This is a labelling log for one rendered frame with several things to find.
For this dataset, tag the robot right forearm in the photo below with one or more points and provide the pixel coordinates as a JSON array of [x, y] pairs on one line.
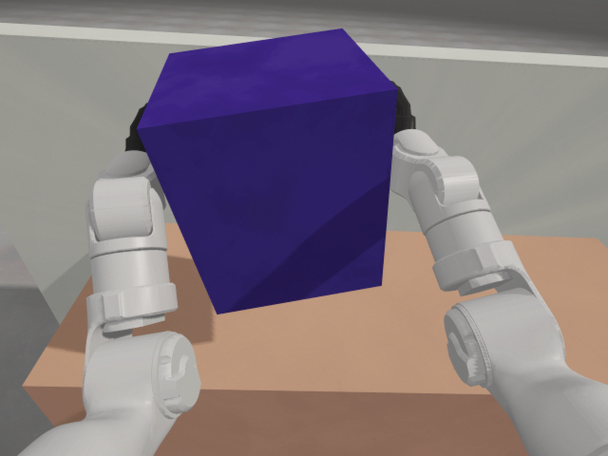
[[468, 248]]

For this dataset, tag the carton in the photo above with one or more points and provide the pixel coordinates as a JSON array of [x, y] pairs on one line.
[[275, 158]]

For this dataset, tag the left robot hand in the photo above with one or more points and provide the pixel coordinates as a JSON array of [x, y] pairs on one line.
[[134, 142]]

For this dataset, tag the left robot upper arm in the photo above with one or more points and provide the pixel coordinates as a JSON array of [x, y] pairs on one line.
[[135, 389]]

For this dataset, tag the right robot upper arm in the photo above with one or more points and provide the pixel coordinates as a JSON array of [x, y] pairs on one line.
[[508, 344]]

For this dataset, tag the pedestal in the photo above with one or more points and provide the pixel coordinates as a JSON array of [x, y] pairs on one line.
[[360, 373]]

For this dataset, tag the robot left forearm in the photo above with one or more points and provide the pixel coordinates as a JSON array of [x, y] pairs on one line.
[[127, 245]]

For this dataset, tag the right robot hand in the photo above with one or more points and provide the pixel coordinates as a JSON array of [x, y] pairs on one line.
[[403, 118]]

